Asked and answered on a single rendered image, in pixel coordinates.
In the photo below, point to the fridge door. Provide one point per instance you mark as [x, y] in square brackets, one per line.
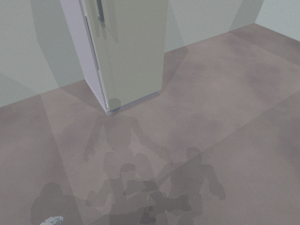
[129, 47]

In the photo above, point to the left robot hand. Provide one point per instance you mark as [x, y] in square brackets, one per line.
[53, 221]

